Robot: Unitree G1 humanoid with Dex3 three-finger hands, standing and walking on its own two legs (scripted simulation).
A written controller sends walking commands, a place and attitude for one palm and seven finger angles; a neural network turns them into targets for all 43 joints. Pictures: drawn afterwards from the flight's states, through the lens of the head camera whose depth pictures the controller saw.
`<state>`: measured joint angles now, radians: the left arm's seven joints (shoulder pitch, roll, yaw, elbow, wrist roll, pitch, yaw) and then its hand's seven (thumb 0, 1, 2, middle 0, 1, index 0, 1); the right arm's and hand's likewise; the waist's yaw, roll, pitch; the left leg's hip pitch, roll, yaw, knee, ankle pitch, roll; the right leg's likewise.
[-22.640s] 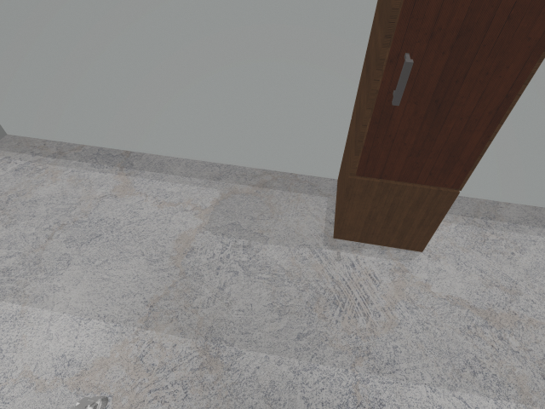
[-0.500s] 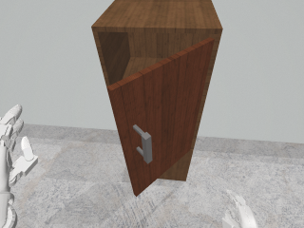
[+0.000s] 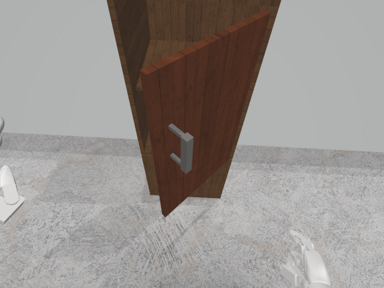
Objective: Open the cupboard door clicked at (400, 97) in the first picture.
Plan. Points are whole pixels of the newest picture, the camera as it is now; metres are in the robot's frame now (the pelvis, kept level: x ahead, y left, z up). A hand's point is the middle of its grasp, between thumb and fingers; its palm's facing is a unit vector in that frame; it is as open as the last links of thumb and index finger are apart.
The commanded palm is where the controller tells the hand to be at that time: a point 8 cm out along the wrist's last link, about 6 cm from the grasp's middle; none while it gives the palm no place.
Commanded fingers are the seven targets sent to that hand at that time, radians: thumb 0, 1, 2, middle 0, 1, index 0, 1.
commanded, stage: step back with the hand held close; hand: left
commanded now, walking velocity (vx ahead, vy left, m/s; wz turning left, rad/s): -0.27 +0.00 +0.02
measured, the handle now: (180, 149) +0.39 +0.06 +0.05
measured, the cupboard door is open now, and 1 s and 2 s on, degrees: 47 47 47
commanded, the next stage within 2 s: stop stepping back and stand still in 0.82 s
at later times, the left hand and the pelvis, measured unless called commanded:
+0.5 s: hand out of the picture +0.14 +0.26 +0.16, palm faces +0.46 -0.76 -0.45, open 7.4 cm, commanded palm +0.07 +0.31 +0.18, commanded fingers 0.00 0.90 0.90 -0.20 -0.30 -0.20 -0.30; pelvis -0.06 +0.00 -0.02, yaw +3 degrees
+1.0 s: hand out of the picture +0.07 +0.22 +0.17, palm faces +0.30 -0.83 -0.48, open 7.4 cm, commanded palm +0.02 +0.28 +0.18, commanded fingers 0.00 0.90 0.90 -0.20 -0.30 -0.20 -0.30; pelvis -0.14 -0.01 -0.01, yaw -4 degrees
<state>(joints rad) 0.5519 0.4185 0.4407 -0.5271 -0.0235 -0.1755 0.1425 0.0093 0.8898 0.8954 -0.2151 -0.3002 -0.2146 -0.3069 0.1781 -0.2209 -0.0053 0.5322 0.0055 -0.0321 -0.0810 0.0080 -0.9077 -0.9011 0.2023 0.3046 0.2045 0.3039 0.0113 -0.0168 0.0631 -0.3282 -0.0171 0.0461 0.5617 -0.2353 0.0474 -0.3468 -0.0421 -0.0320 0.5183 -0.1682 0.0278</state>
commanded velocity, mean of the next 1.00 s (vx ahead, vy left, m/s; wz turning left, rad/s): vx -0.30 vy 0.01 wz -0.02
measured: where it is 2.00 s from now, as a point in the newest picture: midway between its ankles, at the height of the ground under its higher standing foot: outside the picture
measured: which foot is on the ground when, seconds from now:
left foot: down 0.00-1.00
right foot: down 0.00-0.54, up 0.56-0.84, down 0.86-1.00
